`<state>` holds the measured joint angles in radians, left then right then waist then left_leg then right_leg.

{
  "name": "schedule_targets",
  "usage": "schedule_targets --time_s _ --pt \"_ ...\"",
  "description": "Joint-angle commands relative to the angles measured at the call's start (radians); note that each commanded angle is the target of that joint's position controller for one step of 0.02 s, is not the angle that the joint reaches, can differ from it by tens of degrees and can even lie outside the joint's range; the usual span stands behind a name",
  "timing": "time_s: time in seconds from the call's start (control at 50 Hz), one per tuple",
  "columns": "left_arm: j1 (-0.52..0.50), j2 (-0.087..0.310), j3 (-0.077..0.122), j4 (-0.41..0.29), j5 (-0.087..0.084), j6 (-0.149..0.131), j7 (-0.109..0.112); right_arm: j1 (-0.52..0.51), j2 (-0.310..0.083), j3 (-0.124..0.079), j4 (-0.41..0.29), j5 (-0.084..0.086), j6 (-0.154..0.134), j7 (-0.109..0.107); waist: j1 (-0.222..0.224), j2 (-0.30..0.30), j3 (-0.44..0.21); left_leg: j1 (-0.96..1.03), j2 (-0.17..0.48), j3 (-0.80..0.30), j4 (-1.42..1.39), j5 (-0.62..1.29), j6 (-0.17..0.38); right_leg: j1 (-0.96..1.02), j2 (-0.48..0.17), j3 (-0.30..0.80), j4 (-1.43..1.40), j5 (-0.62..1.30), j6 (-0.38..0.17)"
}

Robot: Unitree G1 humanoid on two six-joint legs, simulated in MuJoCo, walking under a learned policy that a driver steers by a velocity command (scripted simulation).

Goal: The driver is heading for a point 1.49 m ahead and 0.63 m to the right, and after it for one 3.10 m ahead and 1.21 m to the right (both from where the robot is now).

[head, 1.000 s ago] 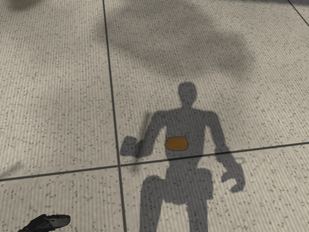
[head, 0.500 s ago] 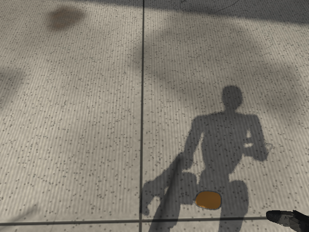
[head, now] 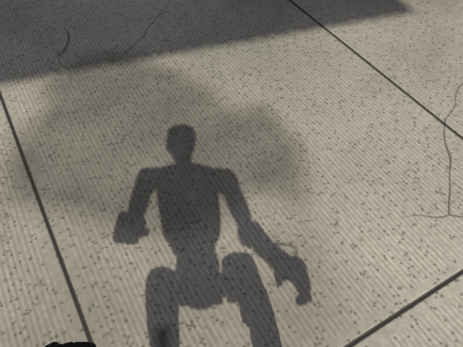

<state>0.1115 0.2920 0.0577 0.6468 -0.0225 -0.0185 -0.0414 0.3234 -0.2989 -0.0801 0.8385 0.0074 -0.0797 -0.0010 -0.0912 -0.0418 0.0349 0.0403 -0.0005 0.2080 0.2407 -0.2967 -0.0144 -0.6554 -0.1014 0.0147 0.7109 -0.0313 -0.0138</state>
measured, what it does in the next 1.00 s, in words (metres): walks ahead, turning right: right foot, then left foot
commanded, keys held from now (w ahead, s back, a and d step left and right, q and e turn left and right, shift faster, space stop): w+e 0.98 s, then w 0.02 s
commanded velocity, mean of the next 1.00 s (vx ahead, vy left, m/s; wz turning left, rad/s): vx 0.50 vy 0.00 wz -0.59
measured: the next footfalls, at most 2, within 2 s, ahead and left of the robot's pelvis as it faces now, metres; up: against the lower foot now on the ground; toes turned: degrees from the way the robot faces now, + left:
right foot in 0.10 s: +0.22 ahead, -0.13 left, +0.00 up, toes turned -6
left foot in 0.58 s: +0.53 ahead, +0.02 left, +0.00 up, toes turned -24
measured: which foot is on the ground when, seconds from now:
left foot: down 0.00-0.12, up 0.14-0.56, down 0.58-1.00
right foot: up 0.00-0.08, down 0.10-0.60, up 0.62-1.00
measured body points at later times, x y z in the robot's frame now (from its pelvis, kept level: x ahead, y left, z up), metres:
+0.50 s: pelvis +0.28 -0.05 +0.00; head +0.30 -0.07 +0.45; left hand +0.41 +0.22 -0.10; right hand +0.43 -0.34 -0.08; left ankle +0.49 +0.06 -0.70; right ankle +0.18 -0.12 -0.74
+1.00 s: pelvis +0.53 -0.11 +0.00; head +0.55 -0.14 +0.45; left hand +0.84 -0.04 -0.08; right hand +0.37 -0.37 -0.12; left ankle +0.49 +0.04 -0.74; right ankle +0.59 -0.33 -0.69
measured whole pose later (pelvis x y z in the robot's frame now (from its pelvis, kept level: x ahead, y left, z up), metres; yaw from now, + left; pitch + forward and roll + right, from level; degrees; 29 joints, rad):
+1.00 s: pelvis +0.53 -0.11 +0.00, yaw -36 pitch +1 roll +2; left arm 0.12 0.29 0.06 0.61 -0.02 -0.02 -0.04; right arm 0.32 -0.30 -0.07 0.85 0.01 -0.08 0.00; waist -0.10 -0.04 0.05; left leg 0.05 0.00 0.20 0.24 -0.31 -0.01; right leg -0.66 -0.09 0.02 0.71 -0.02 -0.01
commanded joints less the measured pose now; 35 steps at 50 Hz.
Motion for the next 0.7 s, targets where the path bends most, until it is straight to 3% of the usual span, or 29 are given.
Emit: schedule_targets --time_s 0.02,0.06,0.08,0.1,0.12,0.14,0.16,0.18,0.2,0.22,0.24,0.3,0.4,0.44,0.5,0.54,0.56,0.58,0.6,0.62,0.64,0.66,0.68,0.7 --pt "-0.089 0.058 0.012 -0.107 0.001 -0.01 -0.016 -0.04 -0.191 -0.047 -0.053 0.018 0.002 -0.004 0.028 0.096 0.045 0.008 0.294 -0.072 -0.028 0.468 0.145 0.014 0.02 -0.043 -0.063 -0.061 -0.041" --pt "-0.024 0.096 0.034 -0.107 0.007 -0.003 -0.016 -0.046 -0.223 -0.056 -0.053 0.027 0.016 -0.009 0.082 0.127 -0.019 0.034 0.286 -0.031 0.134 0.802 0.122 0.152 0.09 -0.104 -0.077 -0.164 -0.084" --pt "0.105 0.132 0.058 -0.075 0.005 0.0 -0.011 -0.058 -0.223 -0.054 -0.056 0.032 0.024 -0.012 0.161 0.116 -0.088 -0.002 0.259 0.004 0.316 0.906 0.099 0.329 0.14 -0.132 -0.128 -0.14 -0.116" --pt "0.284 0.199 0.094 -0.024 0.001 0.008 0.005 -0.041 -0.191 -0.04 -0.061 0.02 0.023 -0.017 0.241 0.073 -0.182 -0.17 0.219 0.02 0.57 0.795 0.059 0.622 0.152 -0.082 -0.152 -0.1 -0.156" --pt "0.32 0.327 0.119 -0.018 -0.01 0.01 0.023 0.028 -0.066 0.001 -0.117 -0.029 0.009 -0.009 0.173 -0.2 -0.249 -0.621 0.076 0.01 0.956 0.013 -0.011 0.968 -0.115 0.407 -0.198 -0.182 -0.307" --pt "0.328 0.303 0.1 -0.062 -0.005 -0.01 0.015 -0.006 -0.073 0.015 -0.136 -0.017 -0.028 0.002 0.189 -0.174 -0.429 -0.784 -0.032 -0.245 1.13 -0.323 -0.015 1.074 -0.241 0.833 -0.377 -0.356 -0.419" --pt "0.307 0.225 0.076 -0.049 0.004 -0.026 0.007 -0.124 -0.153 -0.007 -0.163 0.027 -0.047 0.012 0.223 -0.073 -0.316 -0.882 0.022 -0.3 1.15 -0.235 0.005 1.012 -0.217 0.715 -0.421 -0.339 -0.354" --pt "0.266 0.199 0.067 -0.044 0.005 -0.035 0.007 -0.153 -0.143 0.0 -0.174 0.03 -0.059 0.012 0.192 -0.048 -0.205 -0.882 0.06 -0.287 1.079 -0.146 0.022 0.875 -0.178 0.584 -0.42 -0.272 -0.32" --pt "0.195 0.169 0.057 -0.052 0.005 -0.037 0.01 -0.147 -0.137 -0.001 -0.159 0.006 -0.062 0.003 0.144 0.015 -0.142 -0.821 0.098 -0.288 0.993 -0.081 0.019 0.734 -0.136 0.483 -0.419 -0.174 -0.288" --pt "0.143 0.142 0.047 -0.066 0.014 -0.037 0.014 -0.13 -0.145 -0.008 -0.151 -0.01 -0.055 -0.001 0.104 0.002 -0.11 -0.743 0.121 -0.293 0.926 -0.037 0.013 0.622 -0.104 0.412 -0.436 -0.072 -0.273" --pt "0.117 0.134 0.043 -0.079 0.022 -0.038 0.018 -0.116 -0.145 -0.01 -0.149 -0.014 -0.042 0.001 0.081 -0.019 -0.102 -0.689 0.126 -0.294 0.898 -0.012 0.003 0.553 -0.086 0.387 -0.459 -0.022 -0.274" --pt "0.126 0.15 0.048 -0.064 0.016 -0.045 0.034 -0.129 -0.104 -0.001 -0.15 -0.025 -0.018 0.0 0.07 -0.005 -0.08 -0.65 0.106 -0.267 0.776 0.062 -0.04 0.445 -0.053 0.303 -0.486 0.092 -0.284" --pt "0.197 0.172 0.056 -0.025 0.004 -0.036 0.057 -0.32 -0.056 0.023 -0.195 -0.015 -0.021 0.011 0.141 -0.033 -0.028 -0.584 0.04 -0.264 0.408 0.35 -0.063 0.389 0.008 0.246 -0.477 -0.043 -0.219" --pt "0.231 0.179 0.059 -0.006 -0.001 -0.032 0.058 -0.367 -0.067 0.022 -0.211 -0.004 -0.028 0.02 0.159 -0.039 -0.02 -0.545 0.019 -0.272 0.341 0.385 -0.058 0.397 -0.007 0.282 -0.46 -0.089 -0.209" --pt "0.251 0.164 0.058 0.01 -0.005 -0.025 0.062 -0.37 -0.105 0.008 -0.219 0.001 -0.039 0.03 0.149 -0.057 -0.022 -0.512 0.012 -0.304 0.269 0.324 -0.032 0.47 -0.037 0.366 -0.381 -0.132 -0.191" --pt "0.237 0.161 0.06 0.01 -0.001 -0.018 0.063 -0.313 -0.123 -0.004 -0.208 0.004 -0.047 0.03 0.114 -0.089 -0.031 -0.437 0.007 -0.294 0.247 0.235 -0.002 0.492 -0.042 0.41 -0.316 -0.108 -0.172" --pt "0.229 0.137 0.052 0.007 0.0 -0.015 0.062 -0.237 -0.135 -0.015 -0.187 0.0 -0.051 0.025 0.075 -0.088 -0.059 -0.33 0.005 -0.275 0.209 0.228 0.022 0.48 -0.009 0.4 -0.252 -0.089 -0.149" --pt "0.232 0.084 0.033 -0.002 0.007 -0.017 0.058 -0.125 -0.169 -0.03 -0.172 -0.015 -0.056 0.018 0.022 -0.043 -0.156 -0.129 0.091 -0.342 0.216 0.203 0.07 0.42 0.047 0.346 -0.065 -0.106 -0.114" --pt "0.321 0.018 0.012 -0.023 0.002 -0.022 0.058 -0.003 -0.25 -0.048 -0.161 -0.035 -0.053 0.01 0.025 0.172 -0.307 0.218 0.314 -0.662 0.184 0.075 0.186 0.151 0.174 0.208 0.267 -0.365 -0.041" --pt "0.371 0.056 0.01 -0.041 -0.018 -0.029 0.06 0.05 -0.246 -0.052 -0.128 -0.016 -0.039 0.022 0.04 0.387 -0.339 0.303 0.434 -1.025 0.072 -0.219 0.272 -0.085 0.171 0.159 0.494 -0.585 -0.015" --pt "0.31 0.147 0.033 -0.022 -0.022 -0.025 0.061 -0.002 -0.156 -0.029 -0.148 -0.004 -0.035 0.021 0.019 0.243 -0.207 0.199 0.399 -0.945 0.036 -0.335 0.237 -0.151 0.113 0.181 0.583 -0.499 -0.004" --pt "0.226 0.168 0.04 -0.033 -0.011 -0.019 0.061 -0.047 -0.12 -0.018 -0.154 -0.007 -0.027 0.016 0.016 0.17 -0.115 0.085 0.359 -0.784 0.034 -0.241 0.2 -0.149 0.081 0.143 0.591 -0.419 0.0" --pt "0.188 0.157 0.041 -0.04 -0.001 -0.016 0.06 -0.089 -0.098 -0.009 -0.154 -0.014 -0.022 0.014 0.034 0.132 -0.06 -0.021 0.314 -0.664 0.016 -0.11 0.186 -0.117 0.052 0.131 0.555 -0.357 0.004" --pt "0.173 0.142 0.044 -0.045 0.002 -0.013 0.055 -0.112 -0.077 -0.002 -0.147 -0.019 -0.021 0.011 0.053 0.143 -0.029 -0.087 0.282 -0.578 -0.005 -0.015 0.178 -0.086 0.024 0.131 0.512 -0.316 0.004"
Over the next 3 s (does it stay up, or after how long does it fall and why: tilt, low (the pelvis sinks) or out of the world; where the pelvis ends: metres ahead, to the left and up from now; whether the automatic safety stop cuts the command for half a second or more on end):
stays up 1.55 -0.55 0.01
